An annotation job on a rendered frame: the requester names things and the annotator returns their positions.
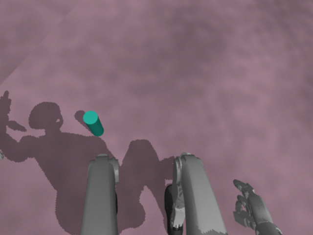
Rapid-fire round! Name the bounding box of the right robot hand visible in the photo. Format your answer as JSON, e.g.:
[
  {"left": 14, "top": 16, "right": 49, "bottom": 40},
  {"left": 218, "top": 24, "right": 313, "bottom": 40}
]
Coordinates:
[{"left": 233, "top": 180, "right": 273, "bottom": 230}]

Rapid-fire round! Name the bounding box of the right robot arm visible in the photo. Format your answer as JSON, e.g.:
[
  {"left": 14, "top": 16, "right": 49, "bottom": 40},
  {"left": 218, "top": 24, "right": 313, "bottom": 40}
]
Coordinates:
[{"left": 255, "top": 222, "right": 282, "bottom": 235}]

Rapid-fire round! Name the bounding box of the can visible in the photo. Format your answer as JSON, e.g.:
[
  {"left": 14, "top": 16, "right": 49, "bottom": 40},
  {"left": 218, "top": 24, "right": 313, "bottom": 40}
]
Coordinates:
[{"left": 83, "top": 111, "right": 104, "bottom": 137}]

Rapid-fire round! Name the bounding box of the right robot foot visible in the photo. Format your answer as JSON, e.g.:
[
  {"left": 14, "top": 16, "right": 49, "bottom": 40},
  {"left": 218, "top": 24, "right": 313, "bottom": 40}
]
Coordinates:
[{"left": 164, "top": 185, "right": 183, "bottom": 235}]

